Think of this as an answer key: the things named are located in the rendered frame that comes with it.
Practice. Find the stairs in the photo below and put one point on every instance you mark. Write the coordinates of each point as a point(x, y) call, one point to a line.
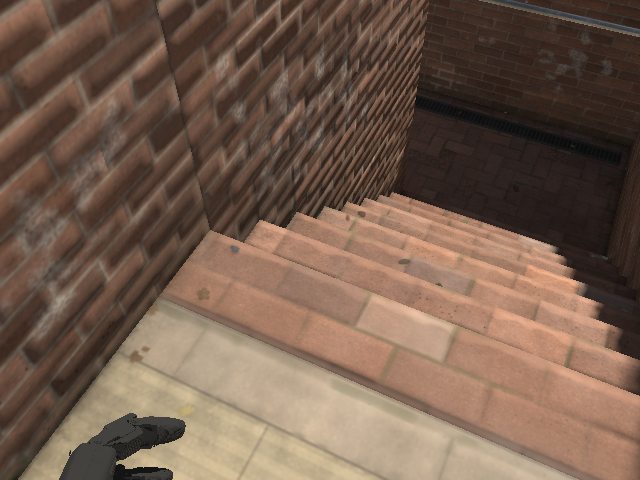
point(556, 301)

